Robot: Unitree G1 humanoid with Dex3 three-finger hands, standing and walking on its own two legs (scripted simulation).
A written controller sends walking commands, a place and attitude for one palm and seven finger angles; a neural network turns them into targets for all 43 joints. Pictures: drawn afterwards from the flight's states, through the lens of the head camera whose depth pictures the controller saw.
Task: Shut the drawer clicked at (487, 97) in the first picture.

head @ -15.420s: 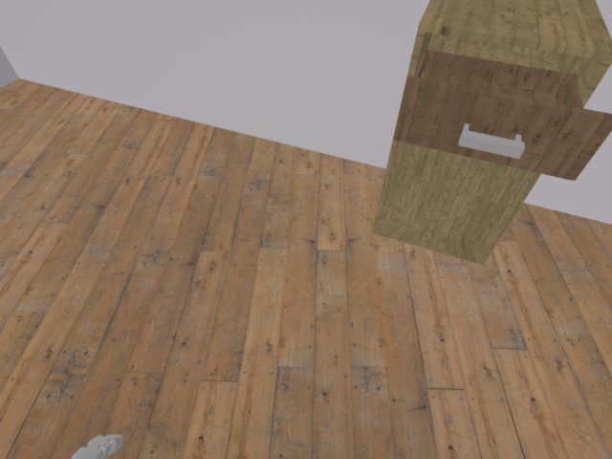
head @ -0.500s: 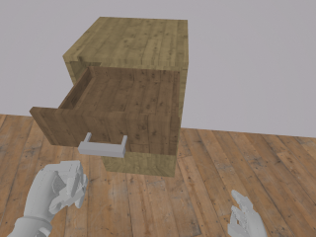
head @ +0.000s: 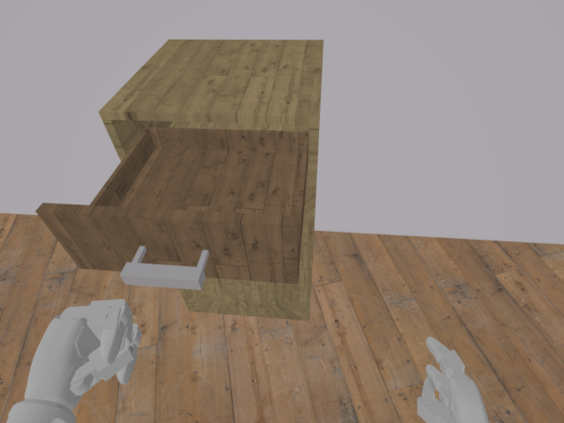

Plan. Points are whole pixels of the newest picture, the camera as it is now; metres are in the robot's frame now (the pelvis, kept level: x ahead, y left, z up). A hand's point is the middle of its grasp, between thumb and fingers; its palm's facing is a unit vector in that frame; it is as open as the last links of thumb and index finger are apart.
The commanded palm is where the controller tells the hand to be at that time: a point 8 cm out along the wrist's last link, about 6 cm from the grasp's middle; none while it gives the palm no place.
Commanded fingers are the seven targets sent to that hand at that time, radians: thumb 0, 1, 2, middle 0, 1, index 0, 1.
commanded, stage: bring the fist close to the handle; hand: left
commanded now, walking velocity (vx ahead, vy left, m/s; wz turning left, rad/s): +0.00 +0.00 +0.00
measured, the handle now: (168, 264) +0.35 +0.23 +0.02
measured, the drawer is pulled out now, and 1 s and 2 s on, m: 0.28 0.28 0.24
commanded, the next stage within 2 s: push the drawer shut in 1.32 s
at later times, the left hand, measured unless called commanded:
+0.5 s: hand (148, 334) +0.22 +0.20 +0.06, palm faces -0.01 -1.00 -0.05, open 3.3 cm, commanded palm +0.19 +0.25 +0.06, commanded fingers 0.00 0.90 0.90 -1.40 -1.60 -1.40 -1.60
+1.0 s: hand (177, 321) +0.26 +0.19 +0.01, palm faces -0.05 -1.00 -0.03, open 3.3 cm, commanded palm +0.24 +0.25 +0.02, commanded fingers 0.00 0.90 0.90 -1.40 -1.60 -1.40 -1.60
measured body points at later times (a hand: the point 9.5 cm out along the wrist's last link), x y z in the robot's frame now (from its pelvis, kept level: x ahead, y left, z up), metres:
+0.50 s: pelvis +0.00 +0.01 -0.01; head +0.03 -0.01 +0.44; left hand +0.21 +0.25 +0.07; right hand +0.16 -0.24 -0.09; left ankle +0.04 +0.14 -0.71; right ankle -0.04 -0.09 -0.71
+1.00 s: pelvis -0.02 +0.03 -0.04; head +0.04 +0.03 +0.41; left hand +0.26 +0.24 +0.02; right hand +0.14 -0.22 -0.13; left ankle +0.04 +0.14 -0.71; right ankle -0.04 -0.09 -0.71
